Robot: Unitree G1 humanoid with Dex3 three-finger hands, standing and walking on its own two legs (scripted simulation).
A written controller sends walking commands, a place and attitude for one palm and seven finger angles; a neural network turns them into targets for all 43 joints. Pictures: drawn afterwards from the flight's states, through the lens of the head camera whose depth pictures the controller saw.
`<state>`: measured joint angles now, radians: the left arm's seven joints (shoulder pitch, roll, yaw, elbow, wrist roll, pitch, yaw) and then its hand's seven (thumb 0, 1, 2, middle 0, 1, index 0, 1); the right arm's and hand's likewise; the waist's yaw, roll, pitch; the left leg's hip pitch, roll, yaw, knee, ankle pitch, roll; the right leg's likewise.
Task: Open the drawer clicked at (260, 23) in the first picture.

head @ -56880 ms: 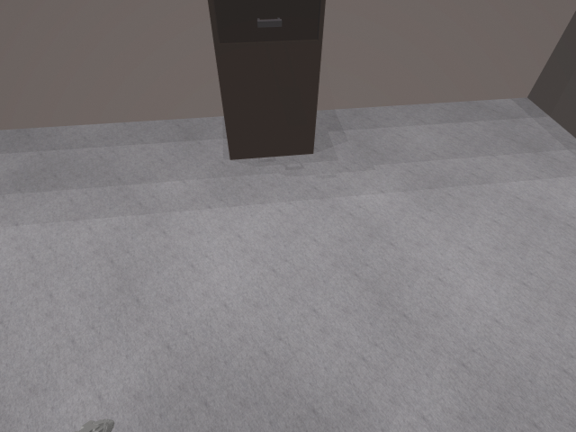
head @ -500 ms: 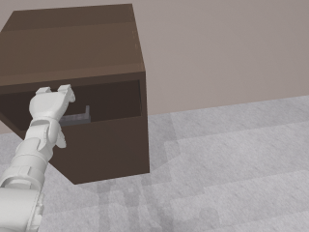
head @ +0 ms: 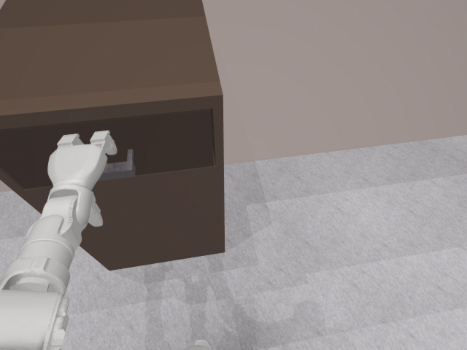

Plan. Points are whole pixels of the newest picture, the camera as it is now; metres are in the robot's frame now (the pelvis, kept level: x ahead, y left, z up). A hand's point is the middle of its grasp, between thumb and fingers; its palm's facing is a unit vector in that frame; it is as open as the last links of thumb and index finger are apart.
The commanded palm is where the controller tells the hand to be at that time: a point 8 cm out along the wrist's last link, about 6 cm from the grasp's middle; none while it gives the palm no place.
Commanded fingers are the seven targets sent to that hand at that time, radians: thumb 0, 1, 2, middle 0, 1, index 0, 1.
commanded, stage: lower the fingers behind the handle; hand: left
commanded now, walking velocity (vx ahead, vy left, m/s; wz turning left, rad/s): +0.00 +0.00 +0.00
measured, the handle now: (108, 163) +0.47 +0.26 +0.00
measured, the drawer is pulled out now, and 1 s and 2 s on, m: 0.00 0.00 0.00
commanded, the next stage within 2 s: lift the fingers back up to retry in 1.06 s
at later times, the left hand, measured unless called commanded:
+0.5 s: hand (93, 181) +0.42 +0.28 +0.01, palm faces -0.03 +0.02 -1.00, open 13.8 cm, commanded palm +0.41 +0.27 +0.03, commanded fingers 0.00 -0.50 0.30 -0.30 -1.20 -0.30 -1.20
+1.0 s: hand (93, 181) +0.42 +0.28 +0.00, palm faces -0.02 +0.01 -1.00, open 13.7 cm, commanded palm +0.41 +0.27 +0.02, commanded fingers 0.00 -0.50 0.30 -0.30 -1.20 -0.30 -1.20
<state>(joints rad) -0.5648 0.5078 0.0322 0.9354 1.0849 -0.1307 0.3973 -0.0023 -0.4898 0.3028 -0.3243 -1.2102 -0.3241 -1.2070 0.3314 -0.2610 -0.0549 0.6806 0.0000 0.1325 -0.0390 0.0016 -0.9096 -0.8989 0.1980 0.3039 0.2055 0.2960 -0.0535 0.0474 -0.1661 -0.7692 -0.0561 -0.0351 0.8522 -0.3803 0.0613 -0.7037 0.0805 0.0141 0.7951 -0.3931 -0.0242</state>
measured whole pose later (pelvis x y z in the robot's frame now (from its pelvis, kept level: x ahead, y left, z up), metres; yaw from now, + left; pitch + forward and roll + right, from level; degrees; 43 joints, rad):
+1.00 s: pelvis -0.04 -0.01 -0.03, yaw +0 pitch +20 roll -3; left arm -0.77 0.57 -0.04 1.10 1.06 -0.03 0.38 0.00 -0.49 0.30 -0.30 -1.29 -0.30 -1.28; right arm 0.34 -0.26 0.01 0.66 0.03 0.11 -0.06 0.00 -0.91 -0.90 0.20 0.30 0.21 0.30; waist -0.09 0.05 -0.18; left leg -0.97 -0.05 -0.04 1.00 -0.38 0.05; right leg -0.91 0.09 -0.01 0.95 -0.40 -0.03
